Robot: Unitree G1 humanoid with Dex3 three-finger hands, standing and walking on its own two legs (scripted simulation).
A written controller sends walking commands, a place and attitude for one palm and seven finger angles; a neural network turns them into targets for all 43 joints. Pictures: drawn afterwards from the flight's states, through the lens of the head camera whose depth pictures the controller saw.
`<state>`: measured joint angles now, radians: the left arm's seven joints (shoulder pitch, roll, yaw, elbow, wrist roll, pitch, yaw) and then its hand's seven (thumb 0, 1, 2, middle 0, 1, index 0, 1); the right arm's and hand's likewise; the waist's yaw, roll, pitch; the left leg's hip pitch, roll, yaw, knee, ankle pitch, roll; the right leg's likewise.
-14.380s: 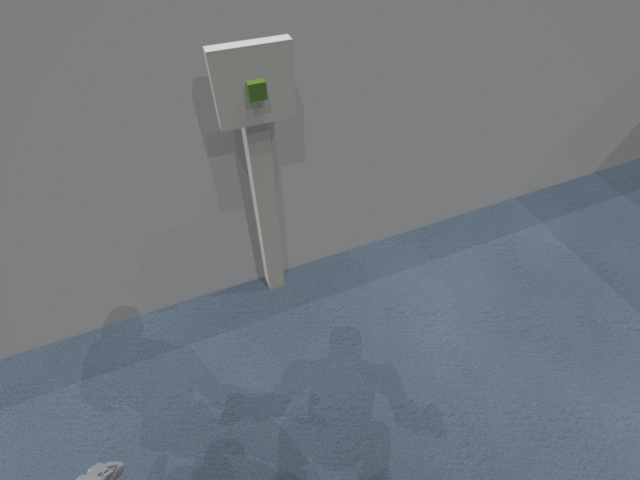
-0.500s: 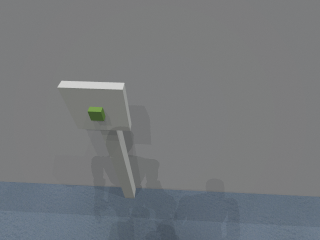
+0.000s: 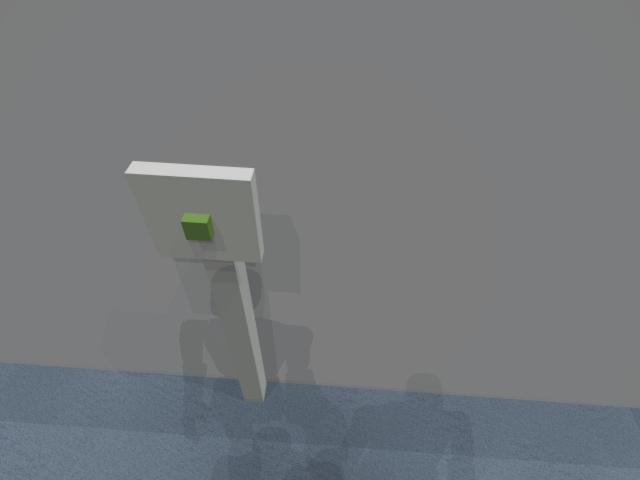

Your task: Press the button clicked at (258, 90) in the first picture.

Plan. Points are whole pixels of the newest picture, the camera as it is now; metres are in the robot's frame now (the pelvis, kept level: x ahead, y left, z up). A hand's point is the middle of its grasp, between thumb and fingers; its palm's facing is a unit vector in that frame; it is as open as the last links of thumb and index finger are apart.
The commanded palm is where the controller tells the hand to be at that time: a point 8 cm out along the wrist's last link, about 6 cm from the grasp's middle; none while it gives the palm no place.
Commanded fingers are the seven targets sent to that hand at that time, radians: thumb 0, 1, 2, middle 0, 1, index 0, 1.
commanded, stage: look again from close up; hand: left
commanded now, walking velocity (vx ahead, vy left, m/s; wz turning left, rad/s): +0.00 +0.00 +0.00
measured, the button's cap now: (198, 225) +0.46 +0.22 +0.05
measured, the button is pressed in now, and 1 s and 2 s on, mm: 0 0 0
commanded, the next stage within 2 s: raise the hand and make a fist in 0.56 s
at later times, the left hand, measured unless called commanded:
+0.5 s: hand out of the picture -0.01 +0.16 -0.18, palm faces +0.04 -0.99 -0.16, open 7.4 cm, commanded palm none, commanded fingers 0.00 0.90 0.90 -0.20 -0.30 -0.20 -0.30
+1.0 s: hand (213, 418) +0.20 +0.14 -0.01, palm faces -0.03 -1.00 +0.06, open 6.0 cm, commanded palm +0.12 +0.22 -0.05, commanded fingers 0.00 0.90 0.90 -0.69 -0.84 -0.69 -0.84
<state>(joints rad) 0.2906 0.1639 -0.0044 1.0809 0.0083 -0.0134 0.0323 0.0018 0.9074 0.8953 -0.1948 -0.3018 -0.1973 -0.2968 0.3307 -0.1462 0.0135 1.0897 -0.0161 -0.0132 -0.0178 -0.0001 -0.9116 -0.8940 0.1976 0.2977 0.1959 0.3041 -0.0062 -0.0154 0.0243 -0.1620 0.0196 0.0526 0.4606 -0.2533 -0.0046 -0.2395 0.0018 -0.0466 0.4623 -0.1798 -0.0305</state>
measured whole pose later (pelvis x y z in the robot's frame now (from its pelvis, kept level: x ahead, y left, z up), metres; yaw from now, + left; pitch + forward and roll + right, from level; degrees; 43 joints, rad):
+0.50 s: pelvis +0.00 +0.00 +0.00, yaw +0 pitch -2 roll +0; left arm 0.32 0.13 0.00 1.09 0.01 -0.01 0.03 0.00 0.90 0.90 -0.19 -0.30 -0.20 -0.30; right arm 0.33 -0.12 0.01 1.11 -0.01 -0.02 -0.02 0.00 -0.91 -0.89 0.20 0.30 0.20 0.30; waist 0.00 -0.02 0.03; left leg -0.17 0.02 0.06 0.45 -0.25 0.00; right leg -0.24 0.00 -0.04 0.45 -0.17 -0.02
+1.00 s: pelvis -0.01 +0.01 -0.06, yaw +1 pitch +7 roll +1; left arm 0.42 0.10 0.01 0.06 -0.18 -0.53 -0.19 0.01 0.92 0.90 -0.43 -0.56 -0.43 -0.56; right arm 0.17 -0.28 -0.07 0.53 0.01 -0.27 0.02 0.01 -0.91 -0.89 0.20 0.30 0.20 0.30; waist -0.03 -0.03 -0.11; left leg -0.62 0.00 0.04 0.97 -0.48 0.01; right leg -0.70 -0.03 -0.03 0.97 -0.40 -0.02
